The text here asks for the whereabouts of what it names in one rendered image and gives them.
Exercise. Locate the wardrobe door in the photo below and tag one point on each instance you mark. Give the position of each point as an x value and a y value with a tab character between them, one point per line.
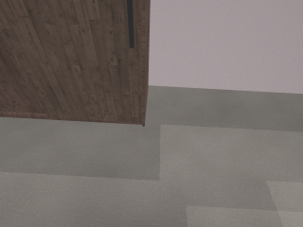
76	56
15	93

